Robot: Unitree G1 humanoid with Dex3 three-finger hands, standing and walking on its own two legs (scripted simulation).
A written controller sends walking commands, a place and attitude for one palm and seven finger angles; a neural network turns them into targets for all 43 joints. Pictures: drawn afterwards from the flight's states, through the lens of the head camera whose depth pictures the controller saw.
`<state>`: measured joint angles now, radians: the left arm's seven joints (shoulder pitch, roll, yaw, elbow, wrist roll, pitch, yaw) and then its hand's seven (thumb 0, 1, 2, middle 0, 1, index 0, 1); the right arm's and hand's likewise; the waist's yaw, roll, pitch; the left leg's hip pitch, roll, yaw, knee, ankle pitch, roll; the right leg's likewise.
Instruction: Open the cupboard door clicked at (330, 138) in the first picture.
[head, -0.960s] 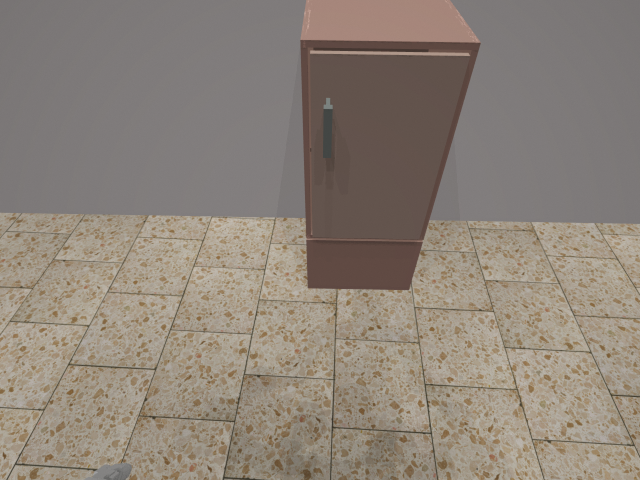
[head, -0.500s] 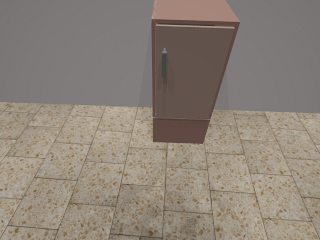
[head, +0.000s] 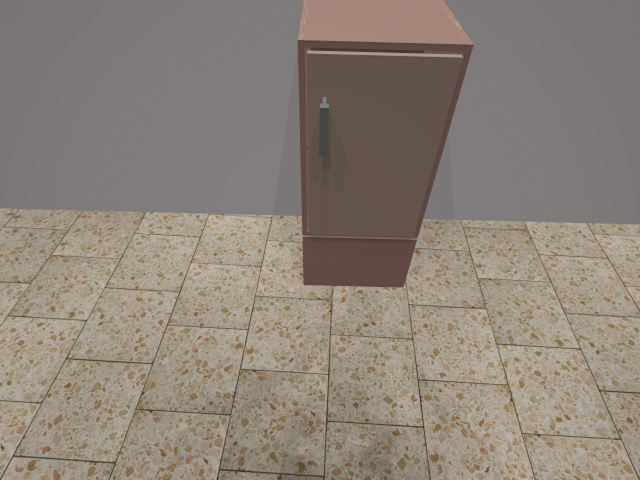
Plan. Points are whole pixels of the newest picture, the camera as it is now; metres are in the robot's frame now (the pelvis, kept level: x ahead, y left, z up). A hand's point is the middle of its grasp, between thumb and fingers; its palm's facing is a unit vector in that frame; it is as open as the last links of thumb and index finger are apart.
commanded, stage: look at it before walking up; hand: left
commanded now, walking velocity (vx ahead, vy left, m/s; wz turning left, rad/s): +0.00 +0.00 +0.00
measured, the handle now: (323, 126) +0.92 +0.04 -0.04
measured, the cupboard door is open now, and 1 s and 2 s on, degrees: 0 0 0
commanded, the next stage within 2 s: walk to a spot facing it in 0.48 s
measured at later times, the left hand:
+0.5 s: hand out of the picture +0.08 +0.25 -0.16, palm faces -0.02 -0.94 -0.33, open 7.4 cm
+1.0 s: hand out of the picture +0.07 +0.18 -0.18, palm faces -0.15 -0.95 -0.28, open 7.4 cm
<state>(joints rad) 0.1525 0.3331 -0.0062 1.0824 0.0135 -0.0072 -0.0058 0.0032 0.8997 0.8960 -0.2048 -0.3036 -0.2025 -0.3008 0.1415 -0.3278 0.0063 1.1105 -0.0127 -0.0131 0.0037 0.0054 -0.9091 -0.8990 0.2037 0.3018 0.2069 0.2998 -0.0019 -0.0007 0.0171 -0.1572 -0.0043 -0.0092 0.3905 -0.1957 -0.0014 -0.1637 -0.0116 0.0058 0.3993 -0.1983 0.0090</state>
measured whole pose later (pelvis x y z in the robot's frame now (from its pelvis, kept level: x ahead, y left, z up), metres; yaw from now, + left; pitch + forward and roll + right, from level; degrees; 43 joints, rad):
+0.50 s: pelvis +0.01 +0.00 +0.00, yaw +0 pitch -2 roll +0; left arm 0.15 0.34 -0.01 1.09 0.01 -0.01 -0.01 0.00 0.90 0.90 -0.20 -0.30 -0.20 -0.30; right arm 0.12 -0.33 0.01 1.11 -0.01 -0.02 0.00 0.01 -0.91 -0.90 0.20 0.30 0.21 0.30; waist 0.00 0.00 0.03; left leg -0.14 0.00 -0.01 0.37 -0.20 0.00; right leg -0.14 -0.01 0.00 0.38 -0.20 0.01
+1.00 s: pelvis +0.00 -0.03 -0.03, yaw -11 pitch -2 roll +2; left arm 0.25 0.23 0.04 0.96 0.03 0.05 -0.02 0.00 0.90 0.90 -0.20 -0.30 -0.20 -0.30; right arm 0.16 -0.24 -0.04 0.98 -0.02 0.04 -0.02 0.00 -0.91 -0.90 0.20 0.30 0.21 0.30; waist 0.02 0.03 0.09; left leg -0.29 0.09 0.12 0.75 -0.42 -0.04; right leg -0.34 0.03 -0.01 0.72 -0.34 -0.04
